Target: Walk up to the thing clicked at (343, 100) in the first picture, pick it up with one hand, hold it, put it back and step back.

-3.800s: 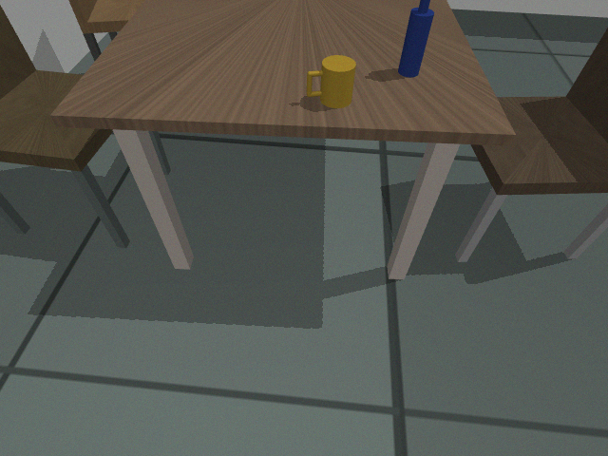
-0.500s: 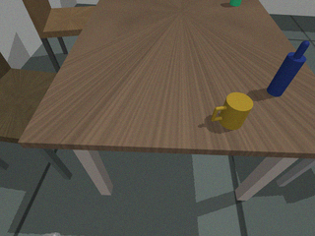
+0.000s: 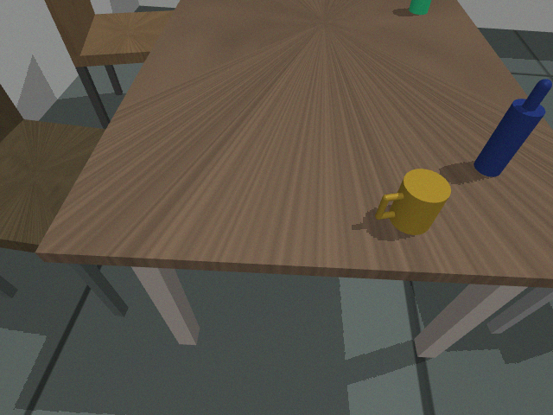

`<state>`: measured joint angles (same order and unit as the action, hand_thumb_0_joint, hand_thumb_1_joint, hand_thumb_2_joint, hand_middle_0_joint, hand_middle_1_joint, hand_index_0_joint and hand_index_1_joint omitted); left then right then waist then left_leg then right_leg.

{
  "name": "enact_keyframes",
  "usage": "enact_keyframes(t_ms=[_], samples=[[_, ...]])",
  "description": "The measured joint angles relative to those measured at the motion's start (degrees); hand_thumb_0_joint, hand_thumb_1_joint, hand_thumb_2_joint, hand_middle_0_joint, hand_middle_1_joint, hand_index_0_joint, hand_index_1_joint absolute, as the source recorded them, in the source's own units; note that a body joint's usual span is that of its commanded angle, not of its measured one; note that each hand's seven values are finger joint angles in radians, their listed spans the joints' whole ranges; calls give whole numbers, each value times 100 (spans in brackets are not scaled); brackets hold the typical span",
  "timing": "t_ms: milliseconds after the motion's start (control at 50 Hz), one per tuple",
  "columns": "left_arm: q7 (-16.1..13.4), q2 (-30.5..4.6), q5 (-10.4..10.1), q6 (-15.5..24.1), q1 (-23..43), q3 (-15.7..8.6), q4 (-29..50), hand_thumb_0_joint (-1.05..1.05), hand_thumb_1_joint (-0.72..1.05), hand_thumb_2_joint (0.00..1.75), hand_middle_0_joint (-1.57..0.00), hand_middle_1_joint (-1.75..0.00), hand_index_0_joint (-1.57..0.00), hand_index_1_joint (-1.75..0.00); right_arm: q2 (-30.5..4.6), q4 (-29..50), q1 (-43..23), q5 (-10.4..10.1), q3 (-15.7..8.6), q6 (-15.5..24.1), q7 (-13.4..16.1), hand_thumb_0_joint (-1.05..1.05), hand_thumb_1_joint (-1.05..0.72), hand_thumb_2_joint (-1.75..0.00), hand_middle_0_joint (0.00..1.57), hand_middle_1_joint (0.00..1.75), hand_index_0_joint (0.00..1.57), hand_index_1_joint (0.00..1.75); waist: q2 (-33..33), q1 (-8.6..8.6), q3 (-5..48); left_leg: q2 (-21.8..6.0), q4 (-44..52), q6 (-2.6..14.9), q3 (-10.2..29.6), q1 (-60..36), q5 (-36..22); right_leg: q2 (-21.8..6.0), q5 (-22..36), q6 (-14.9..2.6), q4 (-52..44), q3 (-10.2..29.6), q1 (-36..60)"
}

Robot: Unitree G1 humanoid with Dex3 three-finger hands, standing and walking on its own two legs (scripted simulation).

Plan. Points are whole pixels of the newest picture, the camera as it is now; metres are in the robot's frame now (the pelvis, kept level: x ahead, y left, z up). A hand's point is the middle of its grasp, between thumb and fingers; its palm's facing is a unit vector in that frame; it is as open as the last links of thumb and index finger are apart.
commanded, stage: walk up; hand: right
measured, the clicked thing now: (408, 203) +0.44 -0.22 +0.02
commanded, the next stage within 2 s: stand in 0.12 s
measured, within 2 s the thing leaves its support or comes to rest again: neither
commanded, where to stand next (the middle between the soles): +0.03 -0.01 m, yaw -2 degrees
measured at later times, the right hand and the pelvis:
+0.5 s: hand out of the picture +0.09 -0.25 -0.16, palm faces -0.05 +0.95 -0.31, open 7.4 cm; pelvis +0.02 +0.00 +0.00, yaw +0 degrees
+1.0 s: hand out of the picture +0.09 -0.26 -0.16, palm faces -0.05 +0.94 -0.33, open 7.4 cm; pelvis +0.02 -0.01 +0.00, yaw +0 degrees
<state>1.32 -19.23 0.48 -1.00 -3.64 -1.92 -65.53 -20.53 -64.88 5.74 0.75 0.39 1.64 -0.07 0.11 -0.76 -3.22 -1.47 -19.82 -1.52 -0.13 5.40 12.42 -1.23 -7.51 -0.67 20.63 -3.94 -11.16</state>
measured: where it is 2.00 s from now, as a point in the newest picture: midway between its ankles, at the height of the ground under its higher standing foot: outside the picture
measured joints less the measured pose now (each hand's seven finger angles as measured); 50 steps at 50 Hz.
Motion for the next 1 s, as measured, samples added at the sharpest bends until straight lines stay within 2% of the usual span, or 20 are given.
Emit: enact_keyframes(t_ms=[120, 480, 1000], samples=[[-8, 4, 3, -2, -19, -5, 4, 0, 90, 90, -21, -30, -20, -30, 1, 7, -5, 1, -4, -6, 1, 0, -91, -89, 20, 30, 20, 30, -11, 0, 1, -5, 10, -2, 3, -14, 10, 5, -13, -1, -6, -4, 13], [-84, -36, -6, 170, -103, 184, -42, 0, 90, 90, -21, -30, -20, -30, 32, -47, 74, 16, 21, -88, -64, 0, -91, -89, 20, 30, 20, 30, -124, 46, 63, -20, 193, -26, 30, -215, 22, 18, -98, -3, -72, -35, 172], [-101, -49, -7, 172, -116, 195, -22, 0, 90, 90, -21, -30, -20, -30, -8, 28, 112, 13, 10, -114, -46, 0, -91, -89, 20, 30, 20, 30, -113, 58, 81, -92, 257, -84, 57, -306, 32, 87, -127, -60, -117, -71, 259]])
